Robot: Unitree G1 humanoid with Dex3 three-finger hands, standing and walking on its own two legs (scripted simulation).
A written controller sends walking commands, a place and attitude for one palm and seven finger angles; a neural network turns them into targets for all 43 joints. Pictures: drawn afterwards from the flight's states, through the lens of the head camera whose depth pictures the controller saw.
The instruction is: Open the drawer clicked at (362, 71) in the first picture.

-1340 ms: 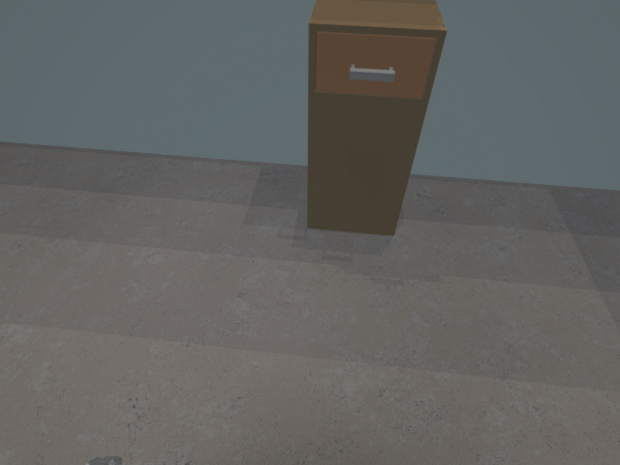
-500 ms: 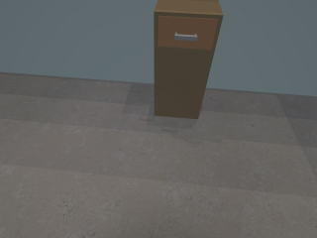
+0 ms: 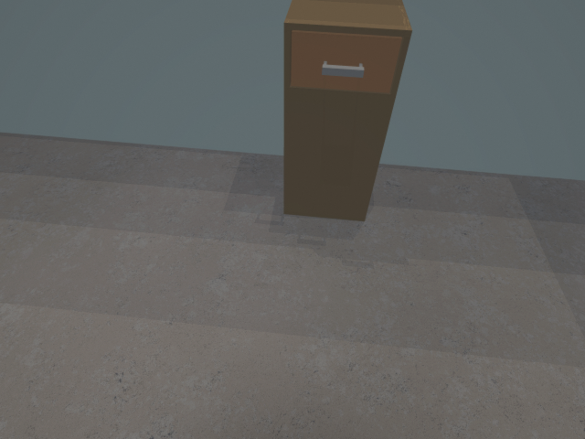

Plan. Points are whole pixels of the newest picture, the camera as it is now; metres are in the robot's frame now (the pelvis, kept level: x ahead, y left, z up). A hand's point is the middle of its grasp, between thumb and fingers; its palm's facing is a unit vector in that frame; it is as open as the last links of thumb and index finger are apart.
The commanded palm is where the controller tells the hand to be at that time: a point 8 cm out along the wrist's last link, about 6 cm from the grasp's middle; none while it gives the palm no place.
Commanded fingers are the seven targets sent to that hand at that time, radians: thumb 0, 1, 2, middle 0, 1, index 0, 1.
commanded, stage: look at it before walking up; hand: left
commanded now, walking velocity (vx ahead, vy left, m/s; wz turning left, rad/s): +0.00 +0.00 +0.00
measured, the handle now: (342, 68) +1.19 -0.09 -0.03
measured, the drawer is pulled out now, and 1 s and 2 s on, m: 0.00 0.00 0.00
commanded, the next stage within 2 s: walk to a spot facing it in 0.10 s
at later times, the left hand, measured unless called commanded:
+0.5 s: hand out of the picture +0.06 +0.21 -0.18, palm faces -0.12 -0.95 -0.28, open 7.4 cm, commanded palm none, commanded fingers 0.00 0.90 0.90 -0.20 -0.30 -0.20 -0.30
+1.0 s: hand out of the picture +0.11 +0.20 -0.18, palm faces -0.24 -0.95 -0.18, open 7.4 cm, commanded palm none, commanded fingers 0.00 0.90 0.90 -0.20 -0.30 -0.20 -0.30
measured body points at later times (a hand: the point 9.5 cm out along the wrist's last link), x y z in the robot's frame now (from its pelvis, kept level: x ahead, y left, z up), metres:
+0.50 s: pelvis +0.00 -0.01 -0.02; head +0.01 -0.01 +0.43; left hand +0.07 +0.26 -0.16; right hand +0.05 -0.28 -0.16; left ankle +0.00 +0.13 -0.75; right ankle +0.00 -0.11 -0.74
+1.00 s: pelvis +0.11 +0.01 -0.01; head +0.14 +0.02 +0.44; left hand +0.12 +0.25 -0.17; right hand +0.17 -0.26 -0.13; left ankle +0.21 +0.10 -0.74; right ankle -0.01 -0.10 -0.75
